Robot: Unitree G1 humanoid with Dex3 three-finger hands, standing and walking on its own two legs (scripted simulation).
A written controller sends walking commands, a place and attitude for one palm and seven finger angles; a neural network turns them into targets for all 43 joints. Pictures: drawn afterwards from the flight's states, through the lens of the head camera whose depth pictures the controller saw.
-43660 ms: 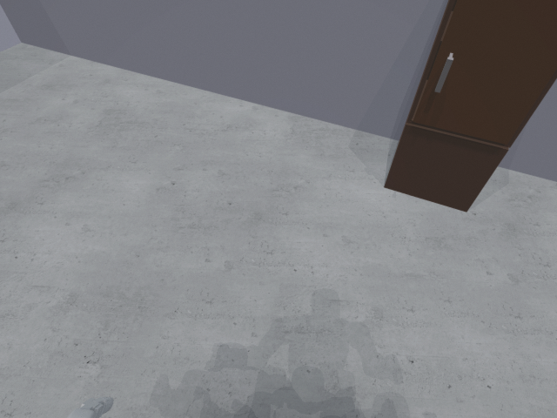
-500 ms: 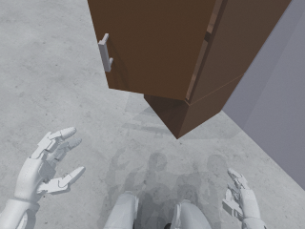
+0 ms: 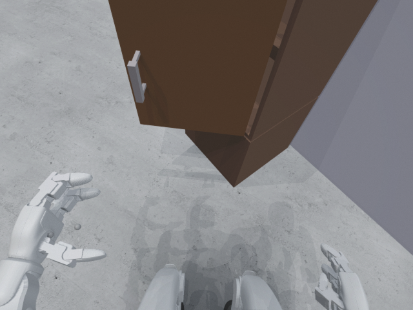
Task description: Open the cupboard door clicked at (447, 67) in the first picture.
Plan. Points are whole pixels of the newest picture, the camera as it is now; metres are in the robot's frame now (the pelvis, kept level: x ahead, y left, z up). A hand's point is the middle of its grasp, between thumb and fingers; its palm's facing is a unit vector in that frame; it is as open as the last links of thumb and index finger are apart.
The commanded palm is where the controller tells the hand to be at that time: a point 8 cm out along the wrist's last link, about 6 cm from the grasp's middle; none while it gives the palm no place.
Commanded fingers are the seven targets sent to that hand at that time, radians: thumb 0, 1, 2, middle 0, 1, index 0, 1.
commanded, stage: raise the hand with hooked fingers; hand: left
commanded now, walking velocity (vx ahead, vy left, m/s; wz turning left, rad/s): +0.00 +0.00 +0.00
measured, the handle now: (138, 77) +0.65 +0.22 +0.00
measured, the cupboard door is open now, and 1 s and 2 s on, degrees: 46 46 46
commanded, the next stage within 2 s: move the hooked fingers beside the handle in 0.98 s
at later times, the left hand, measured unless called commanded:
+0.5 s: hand (58, 203) +0.28 +0.28 +0.03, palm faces -0.05 -1.00 -0.05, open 13.9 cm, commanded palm +0.27 +0.32 +0.04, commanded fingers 0.00 -0.50 0.30 -0.30 -1.20 -0.30 -1.20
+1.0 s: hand (67, 201) +0.29 +0.26 +0.03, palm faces -0.05 -1.00 -0.05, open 14.0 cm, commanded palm +0.27 +0.31 +0.04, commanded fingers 0.00 -0.50 0.30 -0.30 -1.20 -0.30 -1.20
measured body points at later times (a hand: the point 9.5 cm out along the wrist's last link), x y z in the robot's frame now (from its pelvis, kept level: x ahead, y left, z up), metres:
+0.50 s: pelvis +0.00 +0.01 +0.00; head +0.11 +0.03 +0.43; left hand +0.28 +0.33 +0.04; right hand +0.18 -0.24 -0.08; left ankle +0.04 +0.09 -0.63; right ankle +0.04 -0.12 -0.63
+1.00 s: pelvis +0.01 +0.00 +0.00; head +0.11 +0.02 +0.43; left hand +0.28 +0.32 +0.04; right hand +0.18 -0.26 -0.08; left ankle +0.04 +0.09 -0.63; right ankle +0.04 -0.12 -0.63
